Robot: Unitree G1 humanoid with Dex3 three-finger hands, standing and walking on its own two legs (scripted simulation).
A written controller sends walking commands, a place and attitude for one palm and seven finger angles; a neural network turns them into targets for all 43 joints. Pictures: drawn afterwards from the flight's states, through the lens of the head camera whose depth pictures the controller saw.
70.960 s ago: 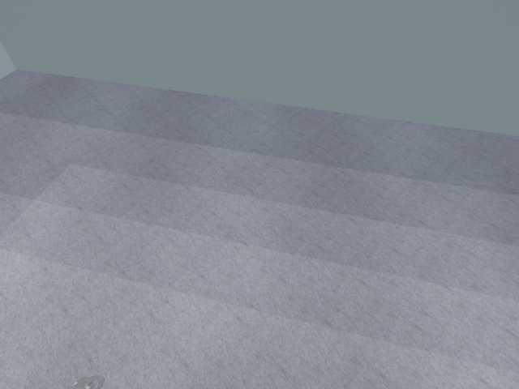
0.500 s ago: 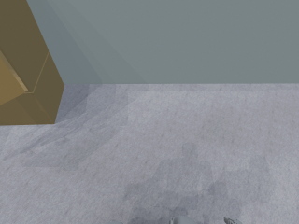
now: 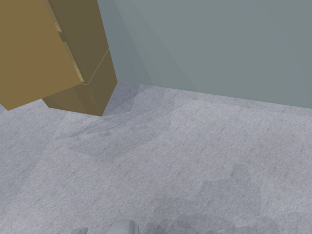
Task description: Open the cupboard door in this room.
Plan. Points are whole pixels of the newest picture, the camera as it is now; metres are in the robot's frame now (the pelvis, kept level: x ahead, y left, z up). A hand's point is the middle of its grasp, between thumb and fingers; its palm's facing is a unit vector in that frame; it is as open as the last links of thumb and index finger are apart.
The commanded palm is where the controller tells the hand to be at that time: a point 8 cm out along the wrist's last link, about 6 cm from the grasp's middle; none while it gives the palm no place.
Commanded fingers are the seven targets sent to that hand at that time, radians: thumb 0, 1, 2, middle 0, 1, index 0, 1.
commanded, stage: turn to face it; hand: left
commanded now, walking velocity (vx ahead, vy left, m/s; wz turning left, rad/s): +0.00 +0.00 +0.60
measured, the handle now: out of the picture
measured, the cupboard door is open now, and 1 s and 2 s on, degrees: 42 42 42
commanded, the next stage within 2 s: take the last steps up to it in 0.72 s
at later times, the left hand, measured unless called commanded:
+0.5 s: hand out of the picture +0.07 +0.23 -0.16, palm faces +0.27 -0.92 -0.27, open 7.4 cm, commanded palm none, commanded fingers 0.00 0.90 0.90 -0.20 -0.30 -0.20 -0.30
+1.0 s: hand out of the picture -0.06 +0.20 -0.19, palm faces +0.48 -0.85 -0.20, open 7.4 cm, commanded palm none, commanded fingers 0.00 0.90 0.90 -0.20 -0.30 -0.20 -0.30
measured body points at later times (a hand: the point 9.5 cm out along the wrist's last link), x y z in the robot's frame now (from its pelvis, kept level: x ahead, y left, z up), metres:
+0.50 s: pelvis +0.02 +0.00 +0.00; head +0.06 +0.01 +0.44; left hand +0.06 +0.28 -0.14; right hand +0.15 -0.22 -0.15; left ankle +0.01 +0.12 -0.74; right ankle +0.04 -0.13 -0.73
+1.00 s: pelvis +0.02 +0.02 -0.01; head +0.03 +0.05 +0.44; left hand -0.08 +0.25 -0.17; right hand +0.21 -0.16 -0.14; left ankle -0.02 +0.10 -0.74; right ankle +0.04 -0.12 -0.68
